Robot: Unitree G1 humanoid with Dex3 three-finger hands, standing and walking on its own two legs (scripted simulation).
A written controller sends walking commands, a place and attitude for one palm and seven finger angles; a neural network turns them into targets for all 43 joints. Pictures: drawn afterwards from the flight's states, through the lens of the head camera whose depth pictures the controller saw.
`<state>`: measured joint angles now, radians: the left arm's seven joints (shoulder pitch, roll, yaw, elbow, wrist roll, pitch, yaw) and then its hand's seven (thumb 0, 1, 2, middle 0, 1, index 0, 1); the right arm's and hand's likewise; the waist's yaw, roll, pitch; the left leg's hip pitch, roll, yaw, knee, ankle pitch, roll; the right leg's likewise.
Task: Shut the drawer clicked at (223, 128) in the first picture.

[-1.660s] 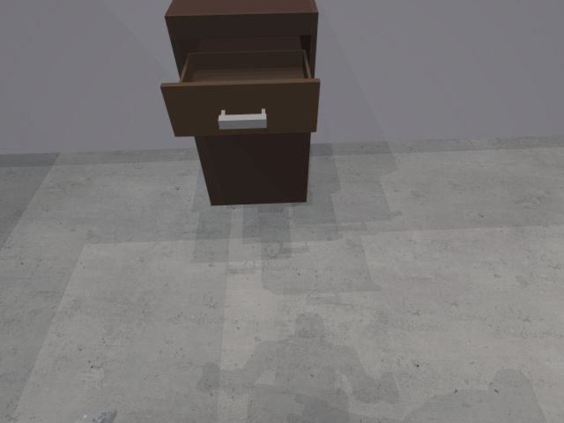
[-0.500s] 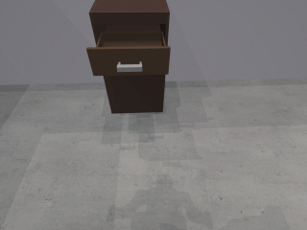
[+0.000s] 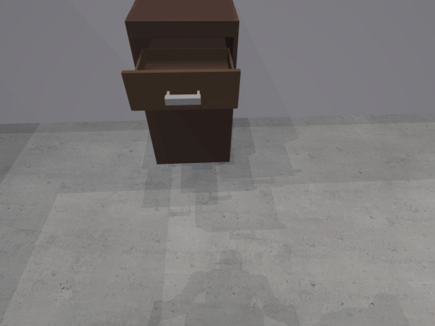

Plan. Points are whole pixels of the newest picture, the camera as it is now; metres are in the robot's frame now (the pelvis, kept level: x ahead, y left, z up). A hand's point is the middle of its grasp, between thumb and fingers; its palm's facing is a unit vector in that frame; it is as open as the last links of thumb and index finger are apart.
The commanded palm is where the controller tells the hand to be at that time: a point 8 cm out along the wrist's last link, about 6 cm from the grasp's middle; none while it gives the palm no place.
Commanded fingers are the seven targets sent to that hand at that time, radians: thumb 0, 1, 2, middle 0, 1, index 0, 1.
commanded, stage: walk to a spot facing it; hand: left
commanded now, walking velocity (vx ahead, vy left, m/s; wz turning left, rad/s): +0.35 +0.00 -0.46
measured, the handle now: (183, 96) +0.88 +0.19 -0.06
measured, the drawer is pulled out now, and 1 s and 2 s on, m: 0.30 0.30 0.30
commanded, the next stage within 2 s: turn to face it in 0.84 s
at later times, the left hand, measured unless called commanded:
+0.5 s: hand out of the picture +0.06 +0.14 -0.17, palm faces -0.06 -0.99 -0.14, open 7.3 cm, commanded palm none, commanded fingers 0.00 0.90 0.90 -0.20 -0.30 -0.20 -0.30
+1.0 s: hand (180, 201) +0.48 +0.15 -0.16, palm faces -0.39 -0.89 -0.22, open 7.3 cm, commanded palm none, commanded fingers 0.00 0.90 0.90 -0.20 -0.30 -0.20 -0.30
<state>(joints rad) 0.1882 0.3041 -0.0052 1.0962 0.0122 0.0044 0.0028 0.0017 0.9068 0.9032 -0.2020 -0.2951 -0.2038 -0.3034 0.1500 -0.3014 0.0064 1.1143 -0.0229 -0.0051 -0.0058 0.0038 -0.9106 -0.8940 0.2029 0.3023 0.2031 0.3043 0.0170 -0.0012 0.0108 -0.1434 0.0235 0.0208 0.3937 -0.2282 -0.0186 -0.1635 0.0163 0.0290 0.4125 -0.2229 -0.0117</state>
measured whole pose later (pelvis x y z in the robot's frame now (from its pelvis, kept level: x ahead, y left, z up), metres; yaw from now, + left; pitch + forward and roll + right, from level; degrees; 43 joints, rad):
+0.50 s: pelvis +0.13 -0.01 +0.00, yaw -10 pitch +0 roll +0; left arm 0.49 0.10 0.02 1.13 0.03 -0.06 0.02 0.00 0.91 0.90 -0.20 -0.30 -0.20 -0.30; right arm 0.17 -0.16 -0.06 1.03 -0.02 -0.01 0.02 0.01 -0.91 -0.89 0.20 0.30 0.20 0.30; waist 0.04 0.00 0.04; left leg -0.58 0.09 0.09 0.96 -0.26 -0.03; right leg -0.02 0.05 0.05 0.35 -0.33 -0.05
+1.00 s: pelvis +0.30 +0.01 -0.01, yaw -26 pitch -1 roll +1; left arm 0.16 0.22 0.09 0.92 0.03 0.03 -0.02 0.00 0.91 0.90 -0.19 -0.29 -0.20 -0.30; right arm 0.27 -0.20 -0.06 0.99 -0.03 -0.05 -0.02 -0.01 -0.93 -0.89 0.20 0.30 0.20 0.30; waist -0.01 -0.02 0.06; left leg -0.16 0.07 0.33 0.48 -0.28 0.04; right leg -0.53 -0.08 -0.07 0.84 -0.26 0.02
